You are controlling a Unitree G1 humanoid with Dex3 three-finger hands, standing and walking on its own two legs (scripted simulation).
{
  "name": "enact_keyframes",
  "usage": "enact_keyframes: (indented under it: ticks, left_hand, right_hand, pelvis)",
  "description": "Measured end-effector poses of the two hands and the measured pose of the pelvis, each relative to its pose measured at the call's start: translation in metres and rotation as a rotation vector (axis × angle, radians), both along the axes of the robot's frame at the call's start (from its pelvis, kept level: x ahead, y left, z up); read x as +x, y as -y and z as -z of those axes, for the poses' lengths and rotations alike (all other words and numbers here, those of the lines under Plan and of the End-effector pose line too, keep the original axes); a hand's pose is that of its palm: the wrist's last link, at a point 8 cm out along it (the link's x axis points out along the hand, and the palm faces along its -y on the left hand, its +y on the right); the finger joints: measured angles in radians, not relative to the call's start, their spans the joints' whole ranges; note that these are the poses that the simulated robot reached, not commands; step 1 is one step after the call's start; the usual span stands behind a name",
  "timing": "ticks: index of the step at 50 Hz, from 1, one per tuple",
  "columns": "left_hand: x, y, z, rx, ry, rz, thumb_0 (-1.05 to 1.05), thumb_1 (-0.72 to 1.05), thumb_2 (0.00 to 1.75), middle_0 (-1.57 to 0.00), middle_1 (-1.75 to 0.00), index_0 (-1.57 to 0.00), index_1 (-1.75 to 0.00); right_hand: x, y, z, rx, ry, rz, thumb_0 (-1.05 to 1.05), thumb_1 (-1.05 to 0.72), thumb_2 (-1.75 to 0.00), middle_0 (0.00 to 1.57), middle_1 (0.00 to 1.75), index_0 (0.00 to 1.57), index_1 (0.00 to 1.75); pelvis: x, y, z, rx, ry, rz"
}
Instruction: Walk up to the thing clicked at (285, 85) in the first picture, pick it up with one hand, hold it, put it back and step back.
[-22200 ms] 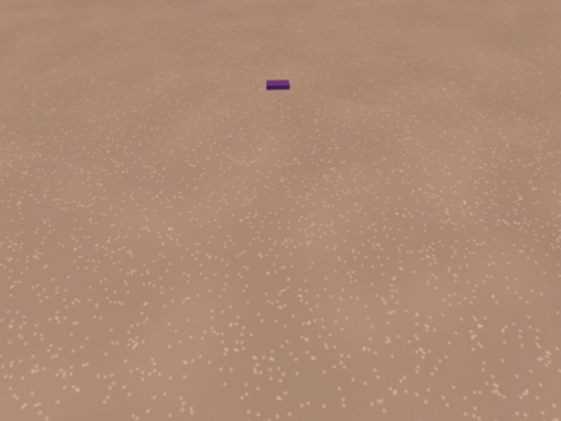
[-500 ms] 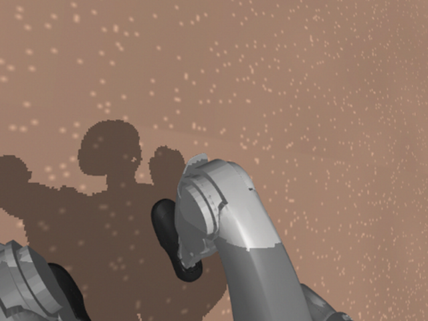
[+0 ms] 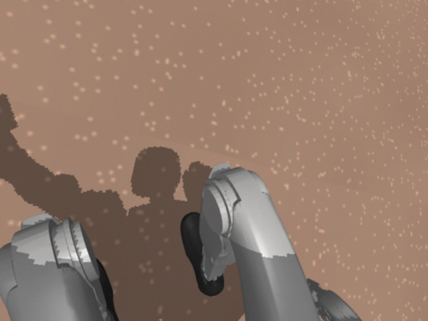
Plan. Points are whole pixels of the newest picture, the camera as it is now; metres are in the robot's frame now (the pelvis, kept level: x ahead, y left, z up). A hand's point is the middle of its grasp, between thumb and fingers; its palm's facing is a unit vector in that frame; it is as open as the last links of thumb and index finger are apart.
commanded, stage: settle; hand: left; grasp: from above
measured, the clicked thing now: out of the picture +0.49 +0.36 -0.23
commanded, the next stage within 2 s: lift in 0.32 s
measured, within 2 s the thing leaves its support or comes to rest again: neither
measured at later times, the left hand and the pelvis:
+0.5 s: hand out of the picture +0.47 +0.35 -0.14, palm faces -0.43 -0.08 -0.90, open 9.8 cm; pelvis -0.01 -0.01 +0.01, yaw +4 degrees
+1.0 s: hand out of the picture +0.39 +0.35 -0.02, palm faces -0.45 -0.13 -0.88, open 9.9 cm; pelvis -0.01 +0.00 +0.10, yaw +8 degrees
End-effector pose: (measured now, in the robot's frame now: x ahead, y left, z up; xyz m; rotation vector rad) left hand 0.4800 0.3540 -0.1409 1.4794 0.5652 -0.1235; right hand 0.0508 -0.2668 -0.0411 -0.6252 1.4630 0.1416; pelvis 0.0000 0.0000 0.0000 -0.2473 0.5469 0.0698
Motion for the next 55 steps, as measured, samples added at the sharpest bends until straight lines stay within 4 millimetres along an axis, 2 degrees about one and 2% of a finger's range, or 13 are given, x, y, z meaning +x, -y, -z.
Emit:
enact_keyframes:
  ticks: [9,21,32,38,45,55]
  left_hand:
    - [-0.005,0.009,-0.024,-0.011,-0.022,0.045,0.01,0.06,0.34,-0.73,-0.43,-0.78,-0.39]
    - [-0.002,0.010,-0.050,0.013,-0.006,0.055,0.02,0.06,0.32,-0.75,-0.41,-0.80,-0.37]
    - [-0.019,0.006,-0.079,-0.015,-0.047,0.026,0.01,0.07,0.32,-0.74,-0.43,-0.78,-0.40]
    - [-0.035,0.002,-0.107,-0.027,-0.047,0.035,0.01,0.07,0.36,-0.72,-0.44,-0.76,-0.41]
    - [-0.060,-0.004,-0.150,-0.029,-0.039,0.033,0.01,0.06,0.40,-0.70,-0.46,-0.74,-0.44]
    - [-0.098,0.007,-0.221,-0.048,-0.022,0.048,0.00,0.07,0.39,-0.68,-0.49,-0.72,-0.46]
  right_hand:
    - [0.011,0.004,0.005,0.005,0.051,0.017,0.00,-0.90,-0.90,0.20,0.30,0.20,0.30]
    - [0.008,0.001,0.014,0.016,0.057,0.078,0.00,-0.91,-0.90,0.20,0.30,0.20,0.30]
    - [0.005,0.001,0.004,0.011,0.040,0.144,0.00,-0.91,-0.91,0.20,0.30,0.21,0.30]
    - [0.017,0.005,-0.010,-0.005,0.068,0.165,0.00,-0.91,-0.91,0.21,0.30,0.21,0.30]
    - [0.042,0.005,-0.028,0.003,0.136,0.167,0.00,-0.91,-0.91,0.20,0.30,0.21,0.30]
    - [0.081,-0.012,-0.066,0.070,0.263,0.164,0.00,-0.91,-0.91,0.20,0.30,0.20,0.30]
  pelvis:
    - [-0.005,0.003,-0.005,0.023,-0.007,-0.016]
    - [-0.006,0.005,-0.010,0.044,-0.028,-0.026]
    - [-0.006,0.004,-0.030,0.056,-0.063,-0.041]
    - [-0.006,0.003,-0.048,0.066,-0.079,-0.054]
    - [-0.007,0.002,-0.074,0.084,-0.084,-0.066]
    - [-0.009,0.001,-0.125,0.108,-0.055,-0.080]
